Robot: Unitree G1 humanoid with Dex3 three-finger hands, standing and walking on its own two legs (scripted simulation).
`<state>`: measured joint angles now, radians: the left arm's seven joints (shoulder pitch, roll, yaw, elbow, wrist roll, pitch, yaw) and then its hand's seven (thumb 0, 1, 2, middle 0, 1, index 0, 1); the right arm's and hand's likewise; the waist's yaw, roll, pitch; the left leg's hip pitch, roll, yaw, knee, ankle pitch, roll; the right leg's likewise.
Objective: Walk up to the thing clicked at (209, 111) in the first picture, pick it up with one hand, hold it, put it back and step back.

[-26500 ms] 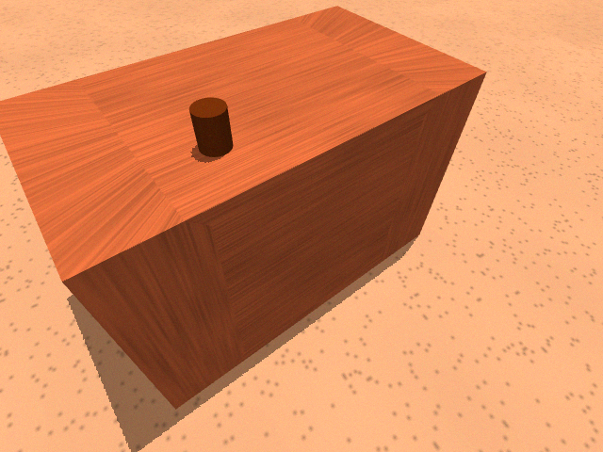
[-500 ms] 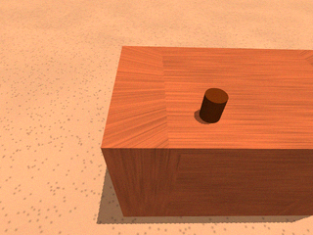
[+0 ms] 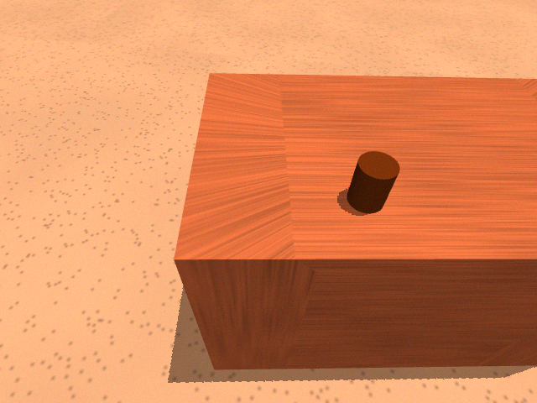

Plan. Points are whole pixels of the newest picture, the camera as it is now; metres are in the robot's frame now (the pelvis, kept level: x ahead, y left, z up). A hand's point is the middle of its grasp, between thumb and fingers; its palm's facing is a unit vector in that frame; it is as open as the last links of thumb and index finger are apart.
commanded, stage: home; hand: right
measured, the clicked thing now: (371, 183) +0.50 -0.20 +0.02
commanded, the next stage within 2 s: stand in 0.16 s
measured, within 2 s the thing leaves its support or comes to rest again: neither
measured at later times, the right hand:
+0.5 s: hand out of the picture +0.09 -0.26 -0.15, palm faces -0.02 +0.93 -0.36, open 14.4 cm
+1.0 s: hand out of the picture +0.07 -0.25 -0.15, palm faces -0.01 +0.94 -0.35, open 7.5 cm
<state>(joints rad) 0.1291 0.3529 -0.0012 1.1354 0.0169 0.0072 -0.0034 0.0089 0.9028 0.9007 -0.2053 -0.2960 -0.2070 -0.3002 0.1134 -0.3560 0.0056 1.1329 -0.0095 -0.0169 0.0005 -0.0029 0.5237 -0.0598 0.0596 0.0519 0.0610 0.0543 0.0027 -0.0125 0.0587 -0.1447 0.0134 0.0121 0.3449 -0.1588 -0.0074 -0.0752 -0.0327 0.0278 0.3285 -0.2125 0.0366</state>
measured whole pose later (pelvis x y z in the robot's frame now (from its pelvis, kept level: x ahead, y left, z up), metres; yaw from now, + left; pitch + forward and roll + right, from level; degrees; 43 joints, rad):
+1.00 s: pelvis +0.00 +0.00 +0.00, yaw +0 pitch -3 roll +0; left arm 0.15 0.35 0.00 1.12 0.02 0.00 0.00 0.01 0.91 0.90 -0.21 -0.30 -0.21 -0.30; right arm 0.12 -0.35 -0.01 1.14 -0.01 -0.01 0.01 0.01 -0.89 -0.89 0.20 0.30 0.20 0.30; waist 0.00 -0.01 0.05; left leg -0.13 0.01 0.01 0.33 -0.15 0.00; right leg -0.06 -0.04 0.03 0.31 -0.20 0.04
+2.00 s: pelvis +0.00 +0.00 +0.00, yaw +0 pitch -3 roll +0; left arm 0.14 0.35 0.00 1.10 0.02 0.00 0.00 0.01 0.91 0.90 -0.21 -0.30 -0.21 -0.30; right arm 0.12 -0.35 -0.01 1.13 -0.01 -0.01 0.01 0.01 -0.90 -0.90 0.20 0.30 0.20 0.30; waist 0.00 -0.01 0.05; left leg -0.13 0.01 0.01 0.34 -0.16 0.00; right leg -0.06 -0.04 0.02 0.31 -0.21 0.04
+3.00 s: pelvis -0.03 -0.02 -0.02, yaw +0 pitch -2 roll +1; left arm 0.12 0.41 0.04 0.98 0.01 0.03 0.02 0.01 0.91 0.90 -0.20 -0.30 -0.21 -0.30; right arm 0.04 -0.38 -0.05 1.03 0.01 0.04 0.01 0.01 -0.90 -0.90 0.20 0.30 0.21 0.30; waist 0.00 -0.01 0.16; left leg -0.30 0.03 0.00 0.54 -0.21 -0.01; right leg -0.26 -0.02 0.00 0.60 -0.31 -0.02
